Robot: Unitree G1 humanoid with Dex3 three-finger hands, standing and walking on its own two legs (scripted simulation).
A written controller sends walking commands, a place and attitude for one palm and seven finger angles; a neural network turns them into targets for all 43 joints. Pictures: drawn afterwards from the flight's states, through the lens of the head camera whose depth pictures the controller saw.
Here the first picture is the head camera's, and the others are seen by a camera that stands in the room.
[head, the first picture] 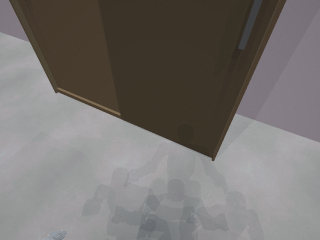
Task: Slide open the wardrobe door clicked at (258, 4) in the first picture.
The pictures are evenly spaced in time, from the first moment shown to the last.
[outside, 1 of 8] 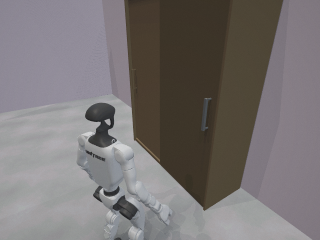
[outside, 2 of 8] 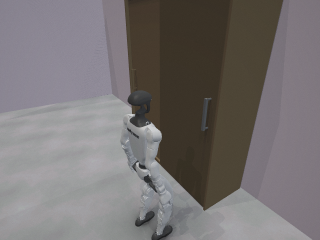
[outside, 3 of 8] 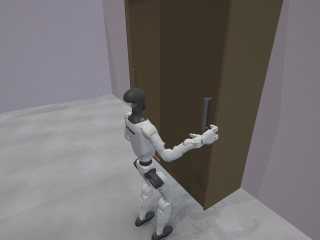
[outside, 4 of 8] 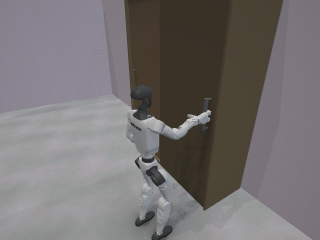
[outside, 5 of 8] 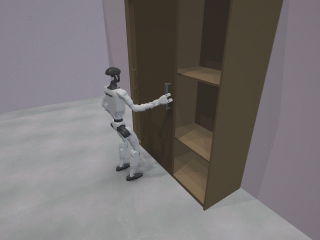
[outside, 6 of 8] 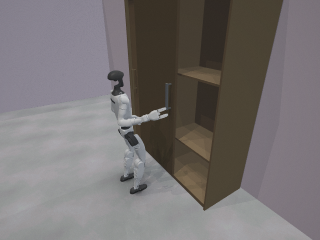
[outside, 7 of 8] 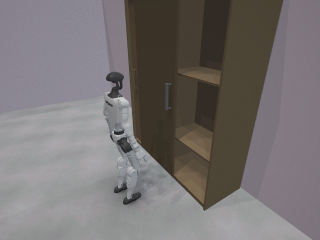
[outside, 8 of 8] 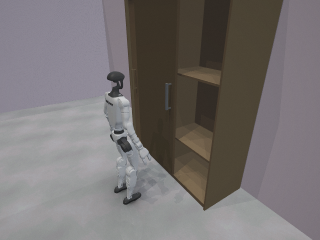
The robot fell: no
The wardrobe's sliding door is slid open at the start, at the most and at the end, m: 0.00 0.53 0.52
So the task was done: yes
